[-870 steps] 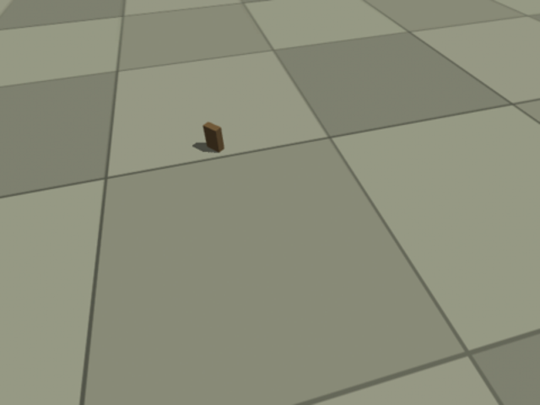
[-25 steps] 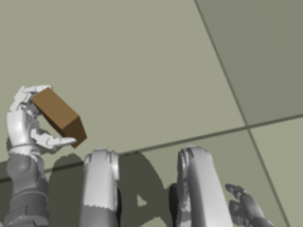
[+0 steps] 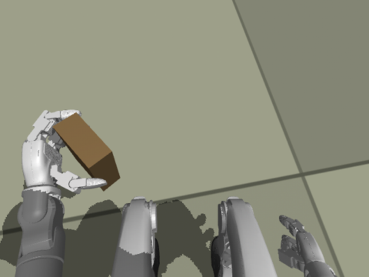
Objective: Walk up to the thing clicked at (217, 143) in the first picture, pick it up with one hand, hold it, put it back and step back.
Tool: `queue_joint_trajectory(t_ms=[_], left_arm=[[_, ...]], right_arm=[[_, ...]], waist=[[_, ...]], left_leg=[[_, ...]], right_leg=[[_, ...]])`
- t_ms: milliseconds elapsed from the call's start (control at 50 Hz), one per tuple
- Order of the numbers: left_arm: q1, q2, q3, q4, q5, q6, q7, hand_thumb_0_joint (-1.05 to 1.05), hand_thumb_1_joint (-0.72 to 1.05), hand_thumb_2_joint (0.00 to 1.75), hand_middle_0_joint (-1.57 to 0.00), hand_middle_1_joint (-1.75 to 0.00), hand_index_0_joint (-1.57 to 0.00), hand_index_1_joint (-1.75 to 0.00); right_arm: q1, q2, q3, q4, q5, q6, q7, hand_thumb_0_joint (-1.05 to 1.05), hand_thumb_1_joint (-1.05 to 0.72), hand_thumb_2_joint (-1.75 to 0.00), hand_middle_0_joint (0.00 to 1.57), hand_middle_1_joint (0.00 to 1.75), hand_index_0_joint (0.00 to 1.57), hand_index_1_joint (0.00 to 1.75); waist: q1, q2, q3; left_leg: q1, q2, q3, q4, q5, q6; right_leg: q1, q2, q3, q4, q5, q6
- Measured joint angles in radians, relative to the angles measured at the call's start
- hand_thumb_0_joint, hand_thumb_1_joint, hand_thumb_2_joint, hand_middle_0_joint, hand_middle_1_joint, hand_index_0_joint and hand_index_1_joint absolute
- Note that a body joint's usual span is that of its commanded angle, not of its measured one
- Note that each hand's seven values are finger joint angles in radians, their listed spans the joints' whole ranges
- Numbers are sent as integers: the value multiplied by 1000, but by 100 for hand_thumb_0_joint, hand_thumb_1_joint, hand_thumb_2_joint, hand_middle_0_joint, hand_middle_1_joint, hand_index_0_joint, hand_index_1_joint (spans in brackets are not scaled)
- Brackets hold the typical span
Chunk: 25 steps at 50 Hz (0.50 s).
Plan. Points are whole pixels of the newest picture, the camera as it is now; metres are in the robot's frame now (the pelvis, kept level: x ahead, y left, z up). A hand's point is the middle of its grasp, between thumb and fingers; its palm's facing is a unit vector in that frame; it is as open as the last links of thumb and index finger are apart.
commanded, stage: lift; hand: left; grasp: from the side
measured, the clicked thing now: (91, 156) +0.37 +0.21 -0.02
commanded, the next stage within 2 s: hold in 1.62 s
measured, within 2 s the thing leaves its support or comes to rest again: neither
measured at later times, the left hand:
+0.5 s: hand (37, 101) +0.37 +0.21 +0.18, palm faces +0.20 -0.98 -0.05, open 13.3 cm
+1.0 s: hand (19, 54) +0.38 +0.19 +0.24, palm faces +0.21 -0.98 -0.04, open 13.3 cm
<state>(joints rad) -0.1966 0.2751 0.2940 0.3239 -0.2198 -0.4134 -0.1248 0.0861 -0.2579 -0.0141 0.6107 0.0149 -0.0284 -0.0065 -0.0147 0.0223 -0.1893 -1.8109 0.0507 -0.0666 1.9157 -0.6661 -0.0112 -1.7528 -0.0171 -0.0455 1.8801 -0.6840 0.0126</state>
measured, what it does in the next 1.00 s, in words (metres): rises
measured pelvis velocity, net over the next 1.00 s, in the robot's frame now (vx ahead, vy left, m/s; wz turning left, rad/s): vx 0.05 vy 0.00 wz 0.05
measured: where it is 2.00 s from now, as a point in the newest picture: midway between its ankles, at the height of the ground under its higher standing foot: outside the picture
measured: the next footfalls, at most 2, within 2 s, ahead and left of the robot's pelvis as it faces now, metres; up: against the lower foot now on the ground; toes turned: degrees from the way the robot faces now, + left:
none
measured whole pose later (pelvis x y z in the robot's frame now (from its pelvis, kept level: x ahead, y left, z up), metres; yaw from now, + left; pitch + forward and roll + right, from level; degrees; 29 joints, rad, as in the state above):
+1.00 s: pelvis +0.05 +0.00 +0.21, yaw +3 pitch +14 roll -2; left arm -0.15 0.18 0.14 0.42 -0.14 -0.34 0.03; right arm 0.23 -0.21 0.02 0.65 0.00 -0.04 -0.04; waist -0.02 0.02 -0.10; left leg -0.86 0.05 -0.02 1.09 -0.47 -0.01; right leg -0.81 -0.02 -0.04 1.05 -0.48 0.01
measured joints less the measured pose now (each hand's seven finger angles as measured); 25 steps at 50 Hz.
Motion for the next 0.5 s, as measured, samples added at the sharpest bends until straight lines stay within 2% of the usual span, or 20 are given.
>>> queue_joint_trajectory(t_ms=[60,200,320,420,500], left_arm=[[30,-15,-24,-48,-3,29,26,-2,-61,59,-53,-95,-55,-93],[106,-35,-81,-137,18,97,92,-2,-61,59,-53,-96,-55,-94],[111,-52,-95,-96,31,107,121,-2,-61,59,-52,-96,-54,-94],[97,-48,-102,-53,44,96,123,-2,-61,58,-53,-96,-55,-94],[91,-46,-125,-28,64,102,123,-2,-61,58,-53,-95,-55,-94]], right_arm=[[7,6,1,0,8,-2,-8,1,-91,-90,20,30,20,30],[35,23,9,-5,16,-7,-25,1,-91,-90,20,30,20,30],[62,34,17,-2,13,-17,-34,1,-91,-90,20,30,20,30],[82,34,16,-5,8,-27,-33,1,-91,-90,20,30,20,30],[97,28,14,-1,4,-27,-30,1,-91,-90,20,30,20,30]], waist=[[4,5,-3],[3,12,-6],[-6,7,-7],[-14,2,6],[-14,3,25]], left_leg=[[70,0,4,-63,4,1],[267,1,11,-225,19,3],[433,0,17,-361,46,3],[544,-1,21,-452,70,2],[624,-1,25,-519,91,3]], right_leg=[[70,-1,0,-64,4,1],[268,-1,-4,-231,24,3],[435,-2,-6,-370,53,4],[545,-2,-7,-463,79,4],[626,-2,-6,-532,102,5]])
